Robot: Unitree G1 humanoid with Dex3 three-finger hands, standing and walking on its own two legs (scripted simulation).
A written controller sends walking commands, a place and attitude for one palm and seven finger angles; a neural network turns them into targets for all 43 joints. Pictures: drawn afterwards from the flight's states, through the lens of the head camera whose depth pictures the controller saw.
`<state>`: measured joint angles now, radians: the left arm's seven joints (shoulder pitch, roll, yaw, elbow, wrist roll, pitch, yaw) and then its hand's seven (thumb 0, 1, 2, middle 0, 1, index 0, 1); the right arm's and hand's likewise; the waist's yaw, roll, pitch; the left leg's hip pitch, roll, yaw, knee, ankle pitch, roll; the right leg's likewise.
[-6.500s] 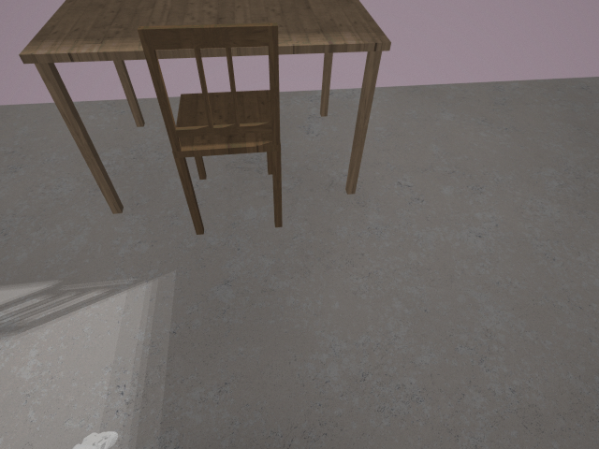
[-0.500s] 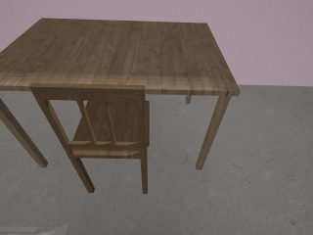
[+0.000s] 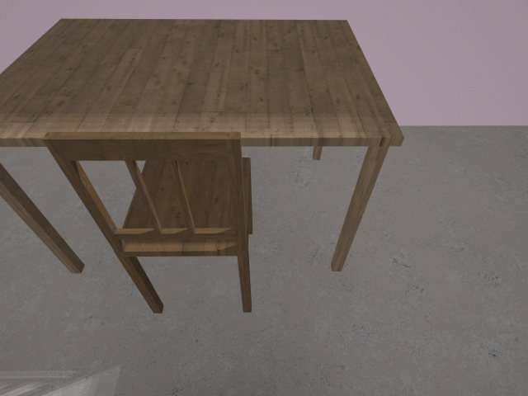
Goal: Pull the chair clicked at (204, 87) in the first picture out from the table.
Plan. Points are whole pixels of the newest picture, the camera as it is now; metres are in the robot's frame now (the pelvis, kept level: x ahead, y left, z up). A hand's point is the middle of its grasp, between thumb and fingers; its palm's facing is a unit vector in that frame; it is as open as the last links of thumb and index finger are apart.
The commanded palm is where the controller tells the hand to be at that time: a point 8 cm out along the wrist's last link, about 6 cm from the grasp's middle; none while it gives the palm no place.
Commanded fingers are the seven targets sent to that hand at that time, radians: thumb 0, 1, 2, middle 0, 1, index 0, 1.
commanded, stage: shuffle to correct the standing spot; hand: left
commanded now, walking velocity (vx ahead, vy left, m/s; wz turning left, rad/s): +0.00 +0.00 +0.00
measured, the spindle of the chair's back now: (146, 198) +0.55 +0.31 -0.10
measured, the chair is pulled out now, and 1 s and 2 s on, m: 0.00 0.00 0.00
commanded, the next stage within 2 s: come to a stop and stand still in 0.58 s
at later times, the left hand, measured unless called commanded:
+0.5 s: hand out of the picture +0.05 +0.17 -0.18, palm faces +0.06 -0.98 -0.18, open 7.4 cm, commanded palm none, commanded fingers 0.00 0.90 0.90 -0.20 -0.30 -0.20 -0.30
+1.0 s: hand (155, 365) +0.20 +0.22 -0.17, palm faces +0.07 -0.97 -0.23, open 7.4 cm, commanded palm none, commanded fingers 0.00 0.90 0.90 -0.20 -0.30 -0.20 -0.30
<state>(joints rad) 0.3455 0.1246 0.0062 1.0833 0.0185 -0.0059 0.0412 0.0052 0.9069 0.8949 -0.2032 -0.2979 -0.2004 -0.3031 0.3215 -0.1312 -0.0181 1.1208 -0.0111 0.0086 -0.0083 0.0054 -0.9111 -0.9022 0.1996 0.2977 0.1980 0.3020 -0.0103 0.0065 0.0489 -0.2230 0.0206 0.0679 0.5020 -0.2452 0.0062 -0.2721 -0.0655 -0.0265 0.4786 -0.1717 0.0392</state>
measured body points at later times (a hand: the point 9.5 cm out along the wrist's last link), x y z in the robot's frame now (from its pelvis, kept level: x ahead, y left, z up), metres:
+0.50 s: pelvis +0.07 +0.01 -0.01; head +0.08 +0.01 +0.44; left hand +0.05 +0.23 -0.16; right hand +0.01 -0.20 -0.17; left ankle +0.02 +0.11 -0.74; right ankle +0.06 -0.12 -0.74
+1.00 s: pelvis +0.17 +0.03 +0.00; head +0.22 +0.02 +0.44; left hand +0.20 +0.27 -0.15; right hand +0.22 -0.20 -0.16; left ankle +0.15 +0.14 -0.74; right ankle +0.18 -0.08 -0.73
